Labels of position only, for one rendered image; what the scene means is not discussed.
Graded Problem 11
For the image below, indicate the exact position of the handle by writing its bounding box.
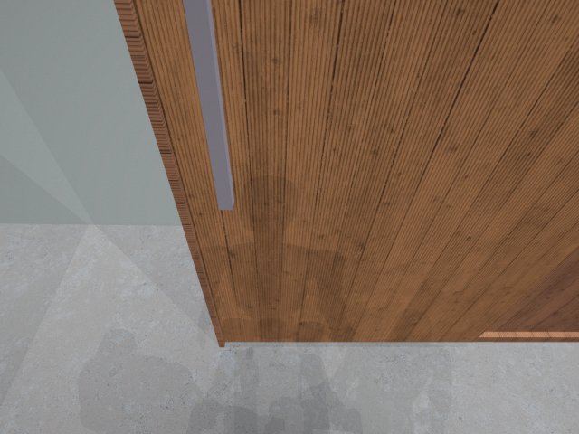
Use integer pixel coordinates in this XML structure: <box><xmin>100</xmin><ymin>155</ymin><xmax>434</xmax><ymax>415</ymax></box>
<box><xmin>183</xmin><ymin>0</ymin><xmax>234</xmax><ymax>210</ymax></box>

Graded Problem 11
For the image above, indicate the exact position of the wardrobe door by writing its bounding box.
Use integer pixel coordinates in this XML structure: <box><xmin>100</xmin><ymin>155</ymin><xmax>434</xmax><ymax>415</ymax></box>
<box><xmin>486</xmin><ymin>248</ymin><xmax>579</xmax><ymax>332</ymax></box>
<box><xmin>132</xmin><ymin>0</ymin><xmax>579</xmax><ymax>342</ymax></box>

